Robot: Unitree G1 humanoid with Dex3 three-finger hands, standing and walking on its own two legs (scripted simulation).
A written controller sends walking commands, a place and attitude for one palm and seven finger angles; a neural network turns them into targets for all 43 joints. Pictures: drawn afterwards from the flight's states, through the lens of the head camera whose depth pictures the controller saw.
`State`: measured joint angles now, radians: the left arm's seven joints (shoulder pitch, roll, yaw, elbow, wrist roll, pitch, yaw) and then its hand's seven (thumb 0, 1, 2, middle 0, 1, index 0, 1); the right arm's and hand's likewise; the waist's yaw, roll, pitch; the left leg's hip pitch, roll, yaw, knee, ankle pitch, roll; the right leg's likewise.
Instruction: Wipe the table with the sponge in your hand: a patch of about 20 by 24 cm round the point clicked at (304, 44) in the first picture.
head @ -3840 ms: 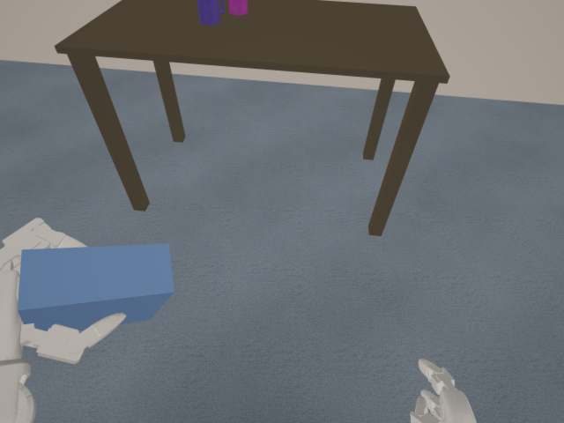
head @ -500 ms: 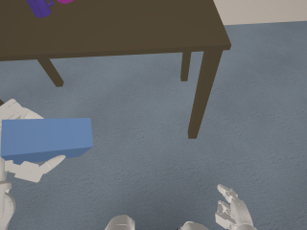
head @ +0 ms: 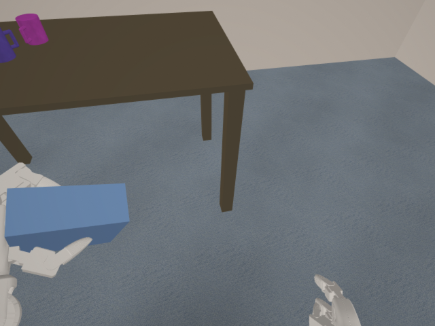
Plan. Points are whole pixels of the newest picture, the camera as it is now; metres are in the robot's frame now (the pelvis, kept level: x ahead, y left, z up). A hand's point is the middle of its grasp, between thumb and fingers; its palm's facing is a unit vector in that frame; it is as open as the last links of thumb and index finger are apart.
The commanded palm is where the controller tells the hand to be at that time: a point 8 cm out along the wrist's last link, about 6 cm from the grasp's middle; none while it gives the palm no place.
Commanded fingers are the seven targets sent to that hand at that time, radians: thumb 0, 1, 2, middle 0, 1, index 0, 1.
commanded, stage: turn to face it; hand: left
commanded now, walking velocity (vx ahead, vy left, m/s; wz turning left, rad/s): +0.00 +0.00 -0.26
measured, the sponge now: (86, 218) +0.22 +0.21 +0.15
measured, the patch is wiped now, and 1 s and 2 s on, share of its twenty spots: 0.00 0.00 0.00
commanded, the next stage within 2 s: take the last steps up to it in 0.04 s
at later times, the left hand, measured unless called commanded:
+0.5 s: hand (96, 240) +0.18 +0.17 +0.18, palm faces +0.35 -0.81 -0.47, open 9.7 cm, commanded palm +0.13 +0.22 +0.18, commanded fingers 0.00 0.10 1.30 -1.20 -1.60 -1.20 -1.60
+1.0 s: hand (104, 210) +0.23 +0.19 +0.15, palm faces +0.38 -0.80 -0.46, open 9.7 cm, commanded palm +0.18 +0.24 +0.18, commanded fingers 0.00 0.10 1.30 -1.20 -1.60 -1.20 -1.60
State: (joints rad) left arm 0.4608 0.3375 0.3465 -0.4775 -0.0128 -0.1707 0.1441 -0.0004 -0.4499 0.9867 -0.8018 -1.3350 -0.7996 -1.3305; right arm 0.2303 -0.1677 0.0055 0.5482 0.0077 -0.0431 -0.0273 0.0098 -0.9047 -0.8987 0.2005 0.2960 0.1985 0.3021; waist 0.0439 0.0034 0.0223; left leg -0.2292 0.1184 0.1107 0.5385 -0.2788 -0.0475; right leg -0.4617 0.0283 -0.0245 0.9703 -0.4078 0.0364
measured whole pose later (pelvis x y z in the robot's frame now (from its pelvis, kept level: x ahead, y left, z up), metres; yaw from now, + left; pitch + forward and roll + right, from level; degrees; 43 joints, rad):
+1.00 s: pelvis +0.02 -0.04 +0.00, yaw +0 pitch +0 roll +1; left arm 0.45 0.30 0.32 -0.37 -0.01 -0.24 0.12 0.00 -0.45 0.99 -0.80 -1.34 -0.79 -1.34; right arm 0.19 -0.20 0.00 0.69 -0.01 -0.06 -0.03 0.01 -0.90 -0.90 0.21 0.30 0.20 0.30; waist 0.02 0.06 0.07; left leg -0.50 0.05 0.04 1.16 -0.34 -0.02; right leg -0.24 -0.06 -0.15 0.56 -0.32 -0.03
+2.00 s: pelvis +0.27 +0.06 -0.01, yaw -2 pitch -1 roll +1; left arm 0.52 0.41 0.40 -0.59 -0.02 -0.27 0.16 0.00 -0.45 0.99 -0.79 -1.34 -0.79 -1.34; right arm 0.21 -0.26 -0.08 0.57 0.00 -0.07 -0.06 0.01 -0.91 -0.90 0.20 0.30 0.20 0.30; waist 0.00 -0.02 0.08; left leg -0.31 0.07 0.16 0.50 -0.16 0.00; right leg -0.19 -0.13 -0.15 0.62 -0.40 0.03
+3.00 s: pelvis +0.32 +0.10 +0.01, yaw -4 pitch -1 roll -2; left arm 0.46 0.36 0.35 -0.59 -0.04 -0.17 0.15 0.00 -0.45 0.99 -0.79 -1.35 -0.79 -1.34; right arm 0.18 -0.11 0.05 0.56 -0.01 -0.09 0.00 0.01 -0.90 -0.90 0.21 0.30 0.20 0.30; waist 0.02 -0.01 0.08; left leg -0.31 0.11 0.09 0.45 -0.13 -0.01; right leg -0.30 0.00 -0.08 0.77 -0.46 0.03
